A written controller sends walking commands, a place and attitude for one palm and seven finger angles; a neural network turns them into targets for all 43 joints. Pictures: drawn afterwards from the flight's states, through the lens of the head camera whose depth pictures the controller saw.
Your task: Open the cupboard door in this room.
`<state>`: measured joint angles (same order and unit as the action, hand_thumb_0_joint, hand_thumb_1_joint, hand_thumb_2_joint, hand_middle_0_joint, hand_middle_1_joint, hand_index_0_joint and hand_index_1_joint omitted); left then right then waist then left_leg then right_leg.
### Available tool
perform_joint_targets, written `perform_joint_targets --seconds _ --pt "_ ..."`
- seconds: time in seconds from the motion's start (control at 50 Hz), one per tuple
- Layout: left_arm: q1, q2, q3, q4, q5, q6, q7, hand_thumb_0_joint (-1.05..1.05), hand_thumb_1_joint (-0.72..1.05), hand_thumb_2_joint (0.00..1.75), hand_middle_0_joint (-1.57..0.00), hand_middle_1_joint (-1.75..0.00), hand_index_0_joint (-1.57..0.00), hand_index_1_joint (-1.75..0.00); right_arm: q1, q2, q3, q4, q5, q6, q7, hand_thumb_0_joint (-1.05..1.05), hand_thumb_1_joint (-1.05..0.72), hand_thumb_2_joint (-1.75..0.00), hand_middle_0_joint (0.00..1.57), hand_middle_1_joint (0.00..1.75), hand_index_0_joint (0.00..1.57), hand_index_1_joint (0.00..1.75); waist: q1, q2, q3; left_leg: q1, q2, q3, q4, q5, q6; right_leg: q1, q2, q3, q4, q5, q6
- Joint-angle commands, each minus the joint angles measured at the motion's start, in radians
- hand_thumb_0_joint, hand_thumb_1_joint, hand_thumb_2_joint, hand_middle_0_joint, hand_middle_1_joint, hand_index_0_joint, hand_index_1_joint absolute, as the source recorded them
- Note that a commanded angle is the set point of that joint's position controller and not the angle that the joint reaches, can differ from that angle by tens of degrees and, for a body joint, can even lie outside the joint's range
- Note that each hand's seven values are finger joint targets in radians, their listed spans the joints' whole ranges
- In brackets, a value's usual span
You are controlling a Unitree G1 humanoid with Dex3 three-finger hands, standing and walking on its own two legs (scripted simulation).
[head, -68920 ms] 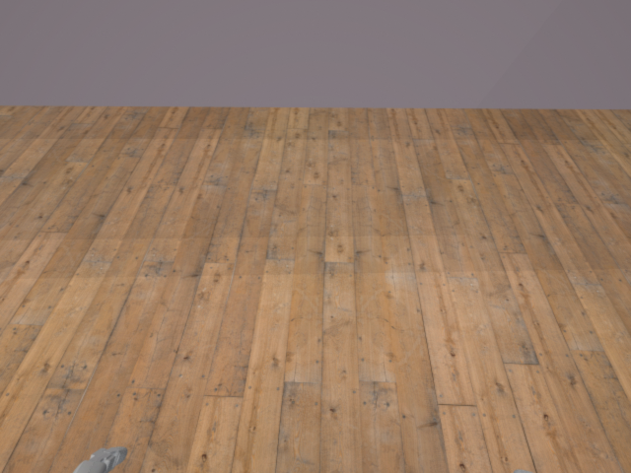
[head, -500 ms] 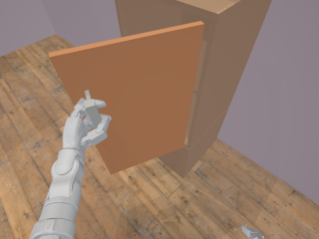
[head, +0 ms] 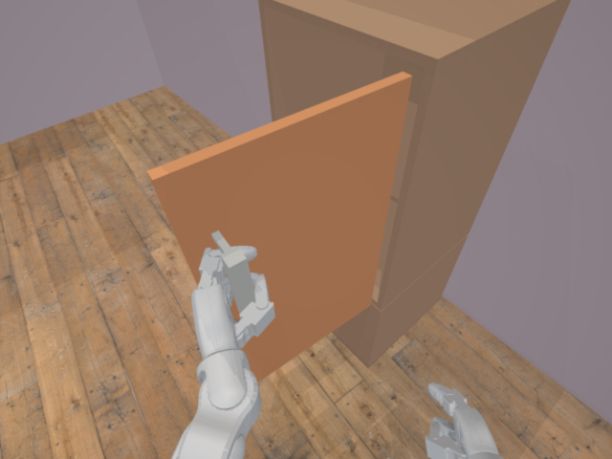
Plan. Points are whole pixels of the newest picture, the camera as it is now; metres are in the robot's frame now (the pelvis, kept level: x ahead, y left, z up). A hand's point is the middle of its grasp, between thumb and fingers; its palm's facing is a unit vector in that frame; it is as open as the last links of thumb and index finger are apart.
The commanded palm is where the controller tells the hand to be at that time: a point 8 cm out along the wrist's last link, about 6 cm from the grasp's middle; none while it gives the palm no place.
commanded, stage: pull the door open along its arc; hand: left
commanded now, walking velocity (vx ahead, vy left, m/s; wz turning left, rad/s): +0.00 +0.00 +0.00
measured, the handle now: (234, 277) +0.33 +0.11 +0.08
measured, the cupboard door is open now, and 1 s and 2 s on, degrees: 84 88 93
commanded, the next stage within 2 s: open thumb and fingers to let go in 0.20 s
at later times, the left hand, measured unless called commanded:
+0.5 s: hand (273, 317) +0.27 +0.06 +0.09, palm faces +0.35 -0.94 -0.04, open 6.8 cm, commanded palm +0.21 +0.08 +0.08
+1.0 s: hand (267, 317) +0.27 +0.06 +0.08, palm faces +0.31 -0.95 -0.05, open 14.5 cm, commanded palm +0.22 +0.08 +0.08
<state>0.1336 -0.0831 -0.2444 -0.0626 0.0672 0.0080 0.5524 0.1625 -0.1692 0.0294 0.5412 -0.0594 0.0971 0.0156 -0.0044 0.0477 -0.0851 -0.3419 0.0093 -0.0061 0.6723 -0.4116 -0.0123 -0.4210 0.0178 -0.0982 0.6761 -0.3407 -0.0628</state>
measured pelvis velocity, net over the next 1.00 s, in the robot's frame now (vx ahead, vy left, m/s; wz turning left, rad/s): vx -0.04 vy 0.01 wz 0.01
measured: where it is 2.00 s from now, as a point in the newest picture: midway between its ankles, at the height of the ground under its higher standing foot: outside the picture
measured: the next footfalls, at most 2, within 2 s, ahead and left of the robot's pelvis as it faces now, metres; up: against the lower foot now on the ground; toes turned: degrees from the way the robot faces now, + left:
none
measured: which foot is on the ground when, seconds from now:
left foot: down 0.00-1.00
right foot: down 0.00-1.00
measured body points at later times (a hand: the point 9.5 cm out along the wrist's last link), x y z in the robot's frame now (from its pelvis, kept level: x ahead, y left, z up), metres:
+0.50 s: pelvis -0.02 -0.02 +0.00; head -0.01 -0.05 +0.45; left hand +0.24 +0.10 +0.09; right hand +0.18 -0.22 -0.10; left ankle -0.04 +0.13 -0.72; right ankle +0.01 -0.08 -0.72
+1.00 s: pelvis -0.04 +0.01 -0.01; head -0.03 +0.00 +0.44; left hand +0.25 +0.11 +0.09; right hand +0.15 -0.19 -0.10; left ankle -0.04 +0.13 -0.72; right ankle +0.01 -0.08 -0.72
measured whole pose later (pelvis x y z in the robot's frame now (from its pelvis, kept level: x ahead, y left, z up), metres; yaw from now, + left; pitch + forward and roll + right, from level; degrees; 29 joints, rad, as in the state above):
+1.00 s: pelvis -0.04 +0.01 -0.01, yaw +1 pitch +3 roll +0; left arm -0.01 -0.09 -0.31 0.08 0.07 -0.01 0.62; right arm 0.16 -0.18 0.02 0.60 -0.05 0.03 0.02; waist 0.01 0.04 -0.06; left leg -0.39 -0.02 -0.01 0.74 -0.39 0.01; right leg -0.46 -0.01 -0.10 0.73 -0.32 -0.05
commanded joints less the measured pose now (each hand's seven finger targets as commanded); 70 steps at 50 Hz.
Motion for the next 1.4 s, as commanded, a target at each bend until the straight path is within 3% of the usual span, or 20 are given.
perform_joint_targets --seconds 0.0,0.14,0.26,0.28,0.36,0.4,0.42,0.5,0.56,0.68,0.78,0.86,1.0,1.08,1.2,1.22,1.24,1.28,1.32,1.38 --pt "0.009 -0.165 -0.072 -0.293 0.009 -0.061 0.003 0.0 0.9 0.9 -0.4 -1.35 -0.4 -1.35 -0.122 -0.078 -0.036 -0.162 0.013 -0.05 -0.007 0.0 -0.9 -0.9 0.2 0.3 0.2 0.3 0.024 -0.111 -0.185 -0.001 -0.017 0.001 -0.034 0.313 0.019 0.252 -0.062 0.088 -0.102 0.451 0.04" --pt "0.212 -0.219 -0.156 -0.452 -0.013 -0.022 -0.018 0.0 0.9 0.9 -0.4 -1.35 -0.4 -1.35 -0.133 -0.066 -0.031 -0.181 0.025 -0.066 0.026 0.0 -0.9 -0.9 0.2 0.3 0.2 0.3 0.032 -0.111 -0.177 0.013 -0.019 -0.005 0.0 0.346 0.014 0.275 -0.075 0.087 -0.096 0.561 0.04" --pt "0.0 -0.125 -0.045 -0.324 -0.003 -0.026 0.023 0.0 0.9 0.9 -0.4 -1.35 -0.4 -1.35 -0.158 -0.074 -0.024 -0.15 0.012 -0.077 0.002 0.0 -0.9 -0.9 0.2 0.3 0.2 0.3 0.024 -0.133 -0.087 -0.025 -0.042 -0.012 0.013 0.215 0.015 0.175 -0.084 0.134 -0.16 0.321 0.049" --pt "-0.11 -0.086 -0.003 -0.29 -0.002 -0.038 0.037 0.0 0.9 0.9 -0.4 -1.35 -0.4 -1.35 -0.166 -0.079 -0.024 -0.136 0.01 -0.081 -0.007 0.0 -0.9 -0.9 0.2 0.3 0.2 0.3 0.014 -0.144 -0.082 -0.037 -0.047 -0.016 0.016 0.189 0.019 0.151 -0.086 0.15 -0.172 0.256 0.053" --pt "-0.082 -0.129 -0.01 -0.237 0.001 -0.057 0.046 0.0 0.62 0.78 -0.38 -1.32 -0.38 -1.32 -0.155 -0.069 -0.03 -0.129 0.003 -0.096 -0.014 0.0 -0.9 -0.9 0.2 0.3 0.2 0.3 0.035 -0.171 -0.148 -0.036 -0.05 -0.017 0.015 0.202 0.017 0.2 -0.099 0.167 -0.173 0.293 0.06" --pt "-0.106 -0.142 -0.031 -0.249 0.006 -0.067 0.039 0.0 0.48 0.72 -0.37 -1.3 -0.37 -1.3 -0.14 -0.071 -0.034 -0.13 0.004 -0.098 -0.014 0.0 -0.9 -0.9 0.2 0.3 0.2 0.3 0.028 -0.146 -0.187 -0.027 -0.047 -0.014 0.005 0.222 0.019 0.216 -0.098 0.157 -0.152 0.336 0.061" --pt "-0.1 -0.151 -0.042 -0.233 0.006 -0.07 0.031 0.0 0.41 0.69 -0.36 -1.3 -0.36 -1.3 -0.133 -0.07 -0.034 -0.131 0.005 -0.099 -0.014 0.0 -0.9 -0.9 0.2 0.3 0.2 0.3 0.024 -0.164 -0.181 -0.03 -0.045 -0.015 -0.001 0.223 0.02 0.215 -0.095 0.145 -0.145 0.338 0.062" --pt "-0.167 -0.153 -0.065 -0.227 0.024 -0.087 0.025 0.0 0.13 0.57 -0.35 -1.27 -0.35 -1.27 -0.128 -0.075 -0.036 -0.132 0.006 -0.103 -0.016 0.0 -0.9 -0.9 0.2 0.3 0.2 0.3 0.01 -0.114 -0.169 -0.023 -0.042 -0.013 -0.002 0.215 0.024 0.179 -0.091 0.137 -0.142 0.289 0.058" --pt "-0.23 -0.144 -0.055 -0.183 0.019 -0.096 0.03 0.0 -0.08 0.48 -0.33 -1.24 -0.33 -1.24 -0.136 -0.078 -0.034 -0.124 0.008 -0.111 -0.021 0.0 -0.9 -0.9 0.2 0.3 0.2 0.3 0.003 -0.155 -0.138 -0.033 -0.042 -0.019 -0.004 0.168 0.027 0.146 -0.089 0.144 -0.177 0.155 0.056" --pt "-0.28 -0.159 -0.064 -0.151 0.018 -0.105 0.04 0.0 -0.5 0.3 -0.3 -1.2 -0.3 -1.2 -0.143 -0.08 -0.035 -0.123 0.009 -0.119 -0.021 0.0 -0.9 -0.9 0.2 0.3 0.2 0.3 0.012 -0.137 -0.146 -0.028 -0.04 -0.018 -0.017 0.163 0.028 0.127 -0.078 0.125 -0.171 0.075 0.041" --pt "-0.357 -0.191 -0.095 -0.104 0.034 -0.106 0.053 0.0 -0.5 0.3 -0.27 -1.05 -0.27 -1.05 -0.139 -0.084 -0.038 -0.113 0.012 -0.127 -0.013 0.0 -0.9 -0.9 0.2 0.3 0.2 0.3 0.008 -0.122 -0.145 -0.026 -0.034 -0.023 -0.026 0.144 0.029 0.08 -0.058 0.085 -0.14 0.008 0.029" --pt "-0.351 -0.196 -0.094 -0.106 0.027 -0.097 0.058 0.0 -0.5 0.3 -0.24 -0.85 -0.24 -0.85 -0.145 -0.084 -0.04 -0.116 0.014 -0.124 -0.01 0.0 -0.9 -0.9 0.2 0.3 0.2 0.3 0.021 -0.111 -0.169 -0.024 -0.028 -0.024 -0.031 0.177 0.025 0.095 -0.047 0.065 -0.113 0.056 0.02" --pt "-0.419 -0.245 -0.129 -0.089 0.038 -0.076 0.073 0.0 -0.5 0.3 -0.18 -0.5 -0.18 -0.5 -0.146 -0.084 -0.038 -0.106 0.016 -0.118 0.006 0.0 -0.9 -0.9 0.2 0.3 0.2 0.3 0.014 -0.08 -0.159 -0.029 -0.015 -0.036 -0.035 0.193 0.018 0.055 -0.032 0.032 -0.058 0.078 0.01" --pt "-0.402 -0.258 -0.133 -0.085 0.027 -0.06 0.073 0.0 -0.5 0.3 -0.15 -0.3 -0.15 -0.3 -0.155 -0.083 -0.037 -0.106 0.018 -0.11 0.012 0.0 -0.9 -0.9 0.2 0.3 0.2 0.3 0.017 -0.103 -0.168 -0.038 -0.013 -0.038 -0.029 0.204 0.015 0.059 -0.03 0.028 -0.049 0.091 0.011" --pt "-0.448 -0.246 -0.11 -0.071 0.019 -0.042 0.084 0.0 -0.5 0.3 -0.15 -0.3 -0.15 -0.3 -0.167 -0.083 -0.033 -0.1 0.018 -0.105 0.009 0.0 -0.9 -0.9 0.2 0.3 0.2 0.3 0.016 -0.129 -0.153 -0.052 -0.019 -0.036 -0.023 0.158 0.018 0.043 -0.034 0.041 -0.073 0.025 0.017" --pt "-0.439 -0.151 -0.335 -0.095 0.108 -0.086 -0.14 0.0 -0.5 0.3 -0.15 -0.3 -0.15 -0.3 -0.046 -0.122 -0.039 -0.084 0.021 -0.099 0.008 0.0 -0.9 -0.9 0.2 0.3 0.2 0.3 -0.088 -0.193 -0.072 -0.022 -0.024 -0.029 -0.018 0.175 0.044 0.026 -0.037 0.078 -0.073 0.138 0.02" --pt "-0.487 -0.073 -0.25 -0.136 0.07 -0.135 -0.256 0.0 -0.5 0.3 -0.15 -0.3 -0.15 -0.3 -0.036 -0.118 -0.038 -0.12 0.031 -0.109 -0.007 0.0 -0.9 -0.9 0.2 0.3 0.2 0.3 -0.061 -0.159 -0.152 -0.037 -0.032 -0.027 -0.011 0.189 0.05 0.064 -0.041 0.076 -0.049 0.192 0.019" --pt "-0.491 -0.014 -0.223 -0.171 0.038 -0.185 -0.389 0.0 -0.5 0.3 -0.15 -0.3 -0.15 -0.3 -0.032 -0.115 -0.032 -0.14 0.036 -0.117 -0.026 0.0 -0.9 -0.9 0.2 0.3 0.2 0.3 -0.036 -0.085 -0.23 -0.022 -0.035 -0.024 -0.006 0.218 0.05 0.11 -0.045 0.085 -0.017 0.25 0.015" --pt "-0.499 -0.021 -0.23 -0.169 -0.015 -0.207 -0.499 0.0 -0.5 0.3 -0.15 -0.3 -0.15 -0.3 -0.027 -0.113 -0.021 -0.159 0.051 -0.146 -0.035 0.0 -0.9 -0.9 0.2 0.3 0.2 0.3 -0.049 -0.069 -0.21 -0.024 -0.037 -0.031 -0.006 0.185 0.05 0.092 -0.044 0.081 -0.02 0.21 0.015" --pt "-0.427 -0.044 -0.173 -0.128 -0.113 -0.192 -0.527 0.0 -0.5 0.3 -0.15 -0.3 -0.15 -0.3 -0.048 -0.108 -0.008 -0.176 0.073 -0.186 -0.041 0.0 -0.9 -0.9 0.2 0.3 0.2 0.3 -0.033 -0.07 -0.125 -0.054 -0.032 -0.046 -0.032 0.093 0.037 0.051 -0.034 0.066 -0.052 0.067 0.019"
